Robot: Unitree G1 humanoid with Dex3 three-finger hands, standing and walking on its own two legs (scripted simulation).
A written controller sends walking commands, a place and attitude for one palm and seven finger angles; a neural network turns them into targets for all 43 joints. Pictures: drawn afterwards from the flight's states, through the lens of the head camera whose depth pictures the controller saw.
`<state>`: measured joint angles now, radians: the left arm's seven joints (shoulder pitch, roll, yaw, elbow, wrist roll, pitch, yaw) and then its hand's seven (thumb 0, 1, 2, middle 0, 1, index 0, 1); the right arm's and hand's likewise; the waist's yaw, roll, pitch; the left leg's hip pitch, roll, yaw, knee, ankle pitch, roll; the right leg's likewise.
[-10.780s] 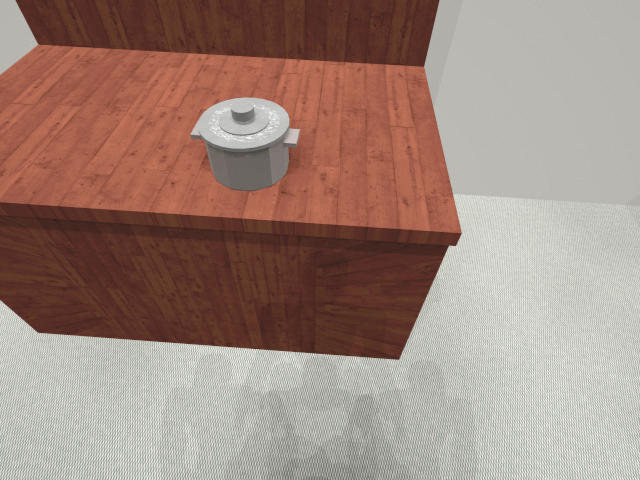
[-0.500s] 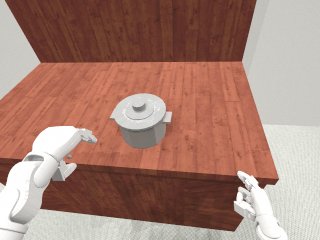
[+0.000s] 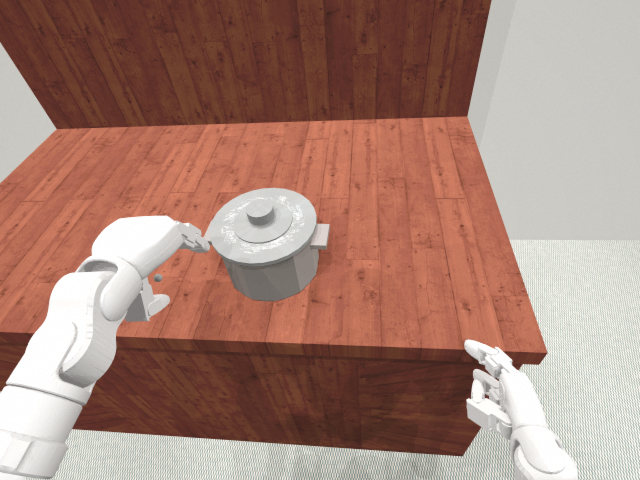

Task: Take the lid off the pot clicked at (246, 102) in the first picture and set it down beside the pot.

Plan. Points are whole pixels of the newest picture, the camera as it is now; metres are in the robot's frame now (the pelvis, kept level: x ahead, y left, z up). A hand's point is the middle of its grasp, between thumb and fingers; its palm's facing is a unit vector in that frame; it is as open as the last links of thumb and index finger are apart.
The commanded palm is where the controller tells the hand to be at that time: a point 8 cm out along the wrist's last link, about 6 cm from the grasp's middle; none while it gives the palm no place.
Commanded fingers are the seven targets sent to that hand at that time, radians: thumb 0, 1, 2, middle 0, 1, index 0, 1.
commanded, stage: move the open hand above the knob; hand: left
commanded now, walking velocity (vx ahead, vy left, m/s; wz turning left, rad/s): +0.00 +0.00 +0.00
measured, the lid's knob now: (260, 212) +0.51 +0.15 +0.05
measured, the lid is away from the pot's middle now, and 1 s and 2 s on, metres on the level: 0.00 0.00 0.00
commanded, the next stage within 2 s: none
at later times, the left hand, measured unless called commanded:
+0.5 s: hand (192, 253) +0.37 +0.20 +0.11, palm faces -0.29 -0.04 -0.96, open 10.0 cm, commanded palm +0.37 +0.21 +0.18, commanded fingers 0.00 -0.29 1.42 -0.83 -0.08 -0.83 -0.08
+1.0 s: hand (221, 218) +0.43 +0.18 +0.11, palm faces -0.31 -0.03 -0.95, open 10.0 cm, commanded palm +0.44 +0.17 +0.18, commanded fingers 0.00 -0.29 1.42 -0.83 -0.08 -0.83 -0.08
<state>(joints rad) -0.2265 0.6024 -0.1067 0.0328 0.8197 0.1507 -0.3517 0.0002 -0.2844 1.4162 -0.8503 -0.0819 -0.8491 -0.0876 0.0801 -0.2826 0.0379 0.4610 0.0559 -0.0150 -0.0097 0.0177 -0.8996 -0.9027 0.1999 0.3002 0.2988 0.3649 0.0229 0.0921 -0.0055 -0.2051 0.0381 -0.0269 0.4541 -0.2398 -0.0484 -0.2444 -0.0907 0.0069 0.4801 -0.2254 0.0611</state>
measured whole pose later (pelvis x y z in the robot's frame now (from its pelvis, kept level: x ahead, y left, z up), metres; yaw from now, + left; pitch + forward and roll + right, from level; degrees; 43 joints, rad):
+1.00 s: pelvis +0.01 +0.01 +0.00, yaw +0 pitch +4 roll +1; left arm -0.75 0.46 -0.28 0.59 0.88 0.21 -0.35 0.00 -0.28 1.42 -0.85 -0.08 -0.85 -0.09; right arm 0.08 -0.26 0.04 0.42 0.09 0.01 0.01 0.02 -0.90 -0.90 0.20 0.30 0.36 0.40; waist -0.03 0.06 -0.04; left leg -0.29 0.03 -0.01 0.50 -0.27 -0.04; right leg -0.33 -0.10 0.02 0.52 -0.25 0.06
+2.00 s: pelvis +0.01 +0.01 -0.01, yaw -1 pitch +6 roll +1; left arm -0.92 0.40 -0.29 0.79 0.90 0.20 -0.33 0.00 -0.28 1.42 -0.85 -0.08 -0.85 -0.09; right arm 0.07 -0.25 0.03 0.42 0.09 0.01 0.00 0.02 -0.90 -0.90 0.20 0.30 0.38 0.40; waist -0.04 0.04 -0.07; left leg -0.35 0.03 0.00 0.52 -0.28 -0.03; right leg -0.38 -0.10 0.04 0.52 -0.25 0.07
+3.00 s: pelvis +0.02 +0.01 -0.01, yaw -2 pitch +10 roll +0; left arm -0.94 0.37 -0.24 0.97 0.95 0.16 -0.22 0.00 -0.28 1.42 -0.86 -0.09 -0.84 -0.08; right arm 0.06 -0.22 0.05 0.40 0.08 -0.01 0.00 0.02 -0.90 -0.90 0.20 0.30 0.42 0.42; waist -0.08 0.04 -0.10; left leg -0.44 0.04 0.01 0.58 -0.31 -0.03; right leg -0.48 -0.09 0.05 0.57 -0.26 0.07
